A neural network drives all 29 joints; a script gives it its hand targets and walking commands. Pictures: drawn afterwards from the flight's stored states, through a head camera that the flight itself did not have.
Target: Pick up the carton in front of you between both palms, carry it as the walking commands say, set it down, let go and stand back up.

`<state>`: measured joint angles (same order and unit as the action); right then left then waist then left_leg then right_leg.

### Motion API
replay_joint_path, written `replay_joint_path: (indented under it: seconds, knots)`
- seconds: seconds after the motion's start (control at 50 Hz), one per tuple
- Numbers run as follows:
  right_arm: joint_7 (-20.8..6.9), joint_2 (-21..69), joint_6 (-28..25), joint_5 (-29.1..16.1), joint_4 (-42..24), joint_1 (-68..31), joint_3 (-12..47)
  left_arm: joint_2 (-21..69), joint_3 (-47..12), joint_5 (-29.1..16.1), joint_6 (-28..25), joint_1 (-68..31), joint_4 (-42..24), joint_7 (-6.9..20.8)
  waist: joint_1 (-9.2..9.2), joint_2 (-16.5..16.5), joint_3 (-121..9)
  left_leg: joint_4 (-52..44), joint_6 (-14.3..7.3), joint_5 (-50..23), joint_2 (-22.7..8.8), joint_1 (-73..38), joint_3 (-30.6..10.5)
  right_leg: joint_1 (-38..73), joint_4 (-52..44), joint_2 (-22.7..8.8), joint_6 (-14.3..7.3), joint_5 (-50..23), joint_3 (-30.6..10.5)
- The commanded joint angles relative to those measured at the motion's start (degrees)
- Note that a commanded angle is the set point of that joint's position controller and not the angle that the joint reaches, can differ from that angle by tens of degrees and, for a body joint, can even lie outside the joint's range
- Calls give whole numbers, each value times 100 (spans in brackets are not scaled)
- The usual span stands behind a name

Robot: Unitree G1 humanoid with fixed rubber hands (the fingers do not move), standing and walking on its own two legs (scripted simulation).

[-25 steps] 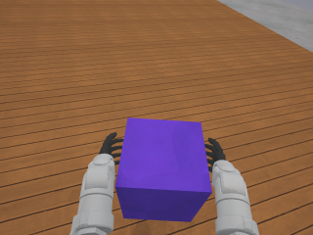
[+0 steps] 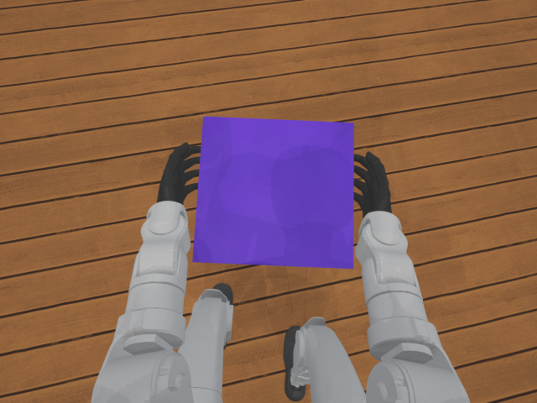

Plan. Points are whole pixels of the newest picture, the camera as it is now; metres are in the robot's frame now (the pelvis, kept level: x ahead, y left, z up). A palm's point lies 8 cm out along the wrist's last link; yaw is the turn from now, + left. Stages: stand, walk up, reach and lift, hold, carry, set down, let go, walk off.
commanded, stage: set down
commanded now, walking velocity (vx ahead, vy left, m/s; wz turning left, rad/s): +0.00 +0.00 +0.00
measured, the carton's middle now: (273, 203) +0.41 +0.04 -0.16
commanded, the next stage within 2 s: none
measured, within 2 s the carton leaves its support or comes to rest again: neither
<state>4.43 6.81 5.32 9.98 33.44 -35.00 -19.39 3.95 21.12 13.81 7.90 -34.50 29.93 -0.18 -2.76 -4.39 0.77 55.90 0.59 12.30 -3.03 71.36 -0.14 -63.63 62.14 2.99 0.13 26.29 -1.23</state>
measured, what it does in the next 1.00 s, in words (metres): lowers itself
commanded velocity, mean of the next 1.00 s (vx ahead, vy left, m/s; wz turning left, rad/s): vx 0.00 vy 0.00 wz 0.00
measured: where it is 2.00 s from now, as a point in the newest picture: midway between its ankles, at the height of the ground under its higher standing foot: (255, 353)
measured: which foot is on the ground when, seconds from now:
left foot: down 0.00-1.00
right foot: down 0.00-1.00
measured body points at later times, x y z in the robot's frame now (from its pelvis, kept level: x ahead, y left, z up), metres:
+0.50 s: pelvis -0.02 +0.00 -0.13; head +0.25 +0.04 +0.24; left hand +0.43 +0.20 -0.23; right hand +0.47 -0.10 -0.22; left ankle +0.12 +0.13 -0.65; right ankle +0.02 -0.12 -0.65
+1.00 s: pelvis -0.05 +0.00 -0.24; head +0.29 +0.03 +0.06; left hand +0.45 +0.21 -0.38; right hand +0.51 -0.09 -0.38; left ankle +0.12 +0.13 -0.65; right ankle +0.02 -0.12 -0.65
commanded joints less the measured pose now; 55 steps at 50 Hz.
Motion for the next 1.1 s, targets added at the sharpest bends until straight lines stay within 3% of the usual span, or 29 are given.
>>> replay_joint_path:
  seconds: [0.0,0.08,0.18,0.32,0.6,0.84,1.04,1.08]
  knots:
    - [-825,4429,-214,-454,-271,-2900,3177,4253,-3029,-463,-186,-2691,-136,798,-278,329,-5996,910,-33,-2434,989,-4637,-67,-365,-500,726,208,-1652,-190]
    - [-881,4605,82,-384,-6,-3262,2920,4342,-2795,-425,63,-3043,140,932,-253,173,-5343,1136,-69,-1091,1039,-3339,40,-980,-268,740,184,-620,-169]
    - [-1030,4731,388,-296,454,-3784,2467,4536,-2466,-353,383,-3571,505,1089,-230,276,-5181,1531,-52,-535,1043,-2427,117,-1782,209,799,147,-122,-63]
    - [-1204,4630,489,-231,818,-4278,2129,4766,-2243,-327,576,-3957,766,1054,-215,456,-5647,2095,50,-707,1032,-1899,113,-2790,999,904,106,-170,124]
    - [-1316,4388,546,-716,727,-5358,2632,4567,-2455,-681,645,-4916,425,855,-420,308,-6791,3376,155,-1199,980,-1160,169,-4049,2409,999,134,-360,338]
    - [-1248,4015,696,-742,1173,-6276,2402,4048,-2130,-847,714,-5984,603,923,-560,202,-6504,4273,214,-642,882,34,412,-4640,3232,944,117,55,407]
    - [-1182,3583,644,-1024,1433,-7064,2554,3461,-1933,-1065,583,-6775,789,996,-800,11,-6255,5028,211,-620,725,576,512,-4861,3912,862,98,127,426]
    - [-1167,3441,578,-1019,1360,-7320,2583,3701,-1762,-1151,548,-6499,1114,1007,-705,-96,-6080,5150,181,-725,728,643,476,-5025,4002,848,83,123,471]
